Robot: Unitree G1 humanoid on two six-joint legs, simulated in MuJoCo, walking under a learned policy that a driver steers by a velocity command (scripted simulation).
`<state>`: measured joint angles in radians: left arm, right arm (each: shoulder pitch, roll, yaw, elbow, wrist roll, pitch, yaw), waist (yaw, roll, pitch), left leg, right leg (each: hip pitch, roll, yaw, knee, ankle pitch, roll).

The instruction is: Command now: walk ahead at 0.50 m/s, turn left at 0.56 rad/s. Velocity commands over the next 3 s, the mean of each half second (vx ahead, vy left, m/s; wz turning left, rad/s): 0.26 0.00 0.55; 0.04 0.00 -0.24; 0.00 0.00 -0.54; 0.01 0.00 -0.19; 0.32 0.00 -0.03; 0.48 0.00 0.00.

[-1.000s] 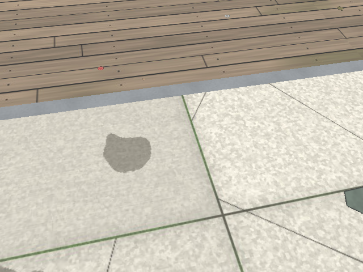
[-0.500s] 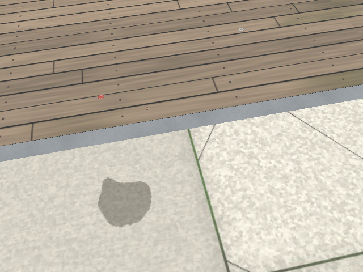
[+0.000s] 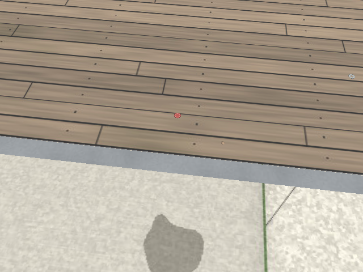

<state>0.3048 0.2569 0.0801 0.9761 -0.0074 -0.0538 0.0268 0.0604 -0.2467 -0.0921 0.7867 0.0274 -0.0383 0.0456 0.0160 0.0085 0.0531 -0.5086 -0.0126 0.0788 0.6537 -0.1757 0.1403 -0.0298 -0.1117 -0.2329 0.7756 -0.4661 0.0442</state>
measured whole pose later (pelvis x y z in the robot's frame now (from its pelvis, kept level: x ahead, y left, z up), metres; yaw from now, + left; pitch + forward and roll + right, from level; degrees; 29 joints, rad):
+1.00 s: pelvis +0.26 +0.01 +0.03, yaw +6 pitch +2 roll -1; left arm 0.17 0.32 0.09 0.73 -0.02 0.05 0.00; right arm 0.18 -0.25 -0.07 0.74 -0.01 0.01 -0.05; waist -0.01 -0.02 0.03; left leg -0.22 0.05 0.05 0.45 -0.27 0.00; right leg -0.52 0.00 0.01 0.95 -0.39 0.08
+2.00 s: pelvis +0.27 -0.02 +0.02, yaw -16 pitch -1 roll +0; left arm 0.23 0.24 0.04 0.72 0.02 0.03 0.01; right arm 0.19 -0.24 -0.03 0.74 -0.02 -0.02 0.00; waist -0.01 0.01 0.02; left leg -0.25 0.02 -0.03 0.52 -0.26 -0.04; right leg -0.20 0.01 0.06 0.53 -0.32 0.01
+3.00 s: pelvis +0.65 -0.16 +0.03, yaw -16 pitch +0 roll -2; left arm 0.36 0.27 0.05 0.83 0.00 -0.09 -0.02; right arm 0.16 -0.31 -0.05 0.73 0.00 -0.07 0.00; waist 0.06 0.05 0.03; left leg -0.68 0.14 -0.06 0.84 -0.03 -0.01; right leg -0.09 0.09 -0.05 0.24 -0.16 -0.08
